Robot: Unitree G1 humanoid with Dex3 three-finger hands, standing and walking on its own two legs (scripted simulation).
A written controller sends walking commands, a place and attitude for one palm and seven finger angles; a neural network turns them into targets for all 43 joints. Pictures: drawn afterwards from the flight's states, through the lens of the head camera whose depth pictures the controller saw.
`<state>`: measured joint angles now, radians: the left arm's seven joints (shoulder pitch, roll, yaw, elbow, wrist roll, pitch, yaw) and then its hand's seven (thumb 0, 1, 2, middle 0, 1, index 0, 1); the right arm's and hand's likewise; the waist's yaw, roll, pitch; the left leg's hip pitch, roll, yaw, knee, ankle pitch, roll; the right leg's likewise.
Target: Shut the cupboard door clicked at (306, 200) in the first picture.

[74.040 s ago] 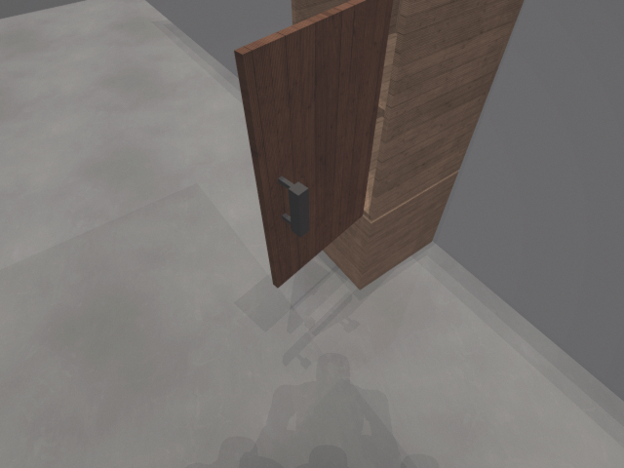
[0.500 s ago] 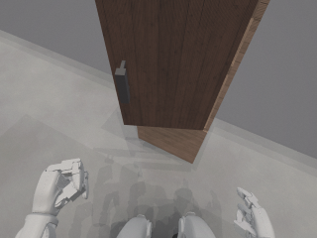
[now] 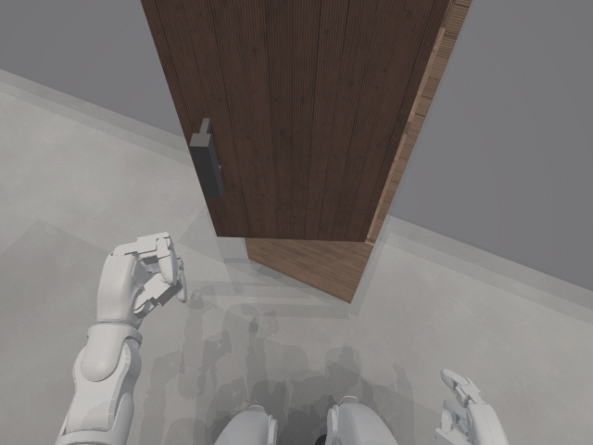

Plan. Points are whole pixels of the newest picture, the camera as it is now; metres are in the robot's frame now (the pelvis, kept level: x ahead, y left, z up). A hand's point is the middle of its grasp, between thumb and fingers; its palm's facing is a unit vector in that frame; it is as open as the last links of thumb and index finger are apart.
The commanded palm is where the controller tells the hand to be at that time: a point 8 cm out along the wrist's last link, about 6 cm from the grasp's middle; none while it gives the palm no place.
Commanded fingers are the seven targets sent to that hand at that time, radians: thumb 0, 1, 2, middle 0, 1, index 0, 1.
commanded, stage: bring the fist close to the handle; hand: left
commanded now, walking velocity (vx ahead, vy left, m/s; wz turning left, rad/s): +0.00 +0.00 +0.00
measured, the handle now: (210, 158) +0.53 +0.16 +0.04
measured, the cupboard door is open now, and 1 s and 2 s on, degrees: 23 23 8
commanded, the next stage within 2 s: push the door shut along its arc in 0.92 s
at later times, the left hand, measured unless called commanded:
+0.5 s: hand (218, 218) +0.41 +0.13 +0.04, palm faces -0.01 -1.00 -0.03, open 3.1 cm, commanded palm +0.40 +0.18 +0.04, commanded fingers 0.00 0.90 0.90 -1.30 -1.50 -1.30 -1.50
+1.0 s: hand (224, 210) +0.42 +0.12 +0.05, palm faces +0.00 -1.00 -0.02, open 3.1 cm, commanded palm +0.40 +0.17 +0.04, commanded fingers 0.00 0.90 0.90 -1.30 -1.50 -1.30 -1.50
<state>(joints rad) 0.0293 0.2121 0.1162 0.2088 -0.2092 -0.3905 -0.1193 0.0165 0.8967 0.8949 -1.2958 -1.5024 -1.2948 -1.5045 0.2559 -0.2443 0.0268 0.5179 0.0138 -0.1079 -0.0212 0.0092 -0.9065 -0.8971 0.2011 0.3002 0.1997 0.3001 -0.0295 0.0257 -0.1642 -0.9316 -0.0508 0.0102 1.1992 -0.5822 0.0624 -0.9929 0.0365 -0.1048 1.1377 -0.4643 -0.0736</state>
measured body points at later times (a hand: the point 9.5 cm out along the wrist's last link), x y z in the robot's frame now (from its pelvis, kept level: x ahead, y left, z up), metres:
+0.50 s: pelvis +0.00 +0.00 +0.00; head +0.10 +0.00 +0.44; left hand +0.41 +0.18 +0.05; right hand +0.10 -0.25 -0.11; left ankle +0.00 +0.08 -0.64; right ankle +0.05 -0.08 -0.64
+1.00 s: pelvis +0.00 +0.01 +0.00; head +0.10 +0.01 +0.44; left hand +0.42 +0.18 +0.05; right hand +0.06 -0.25 -0.11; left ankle +0.00 +0.08 -0.64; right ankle +0.05 -0.08 -0.64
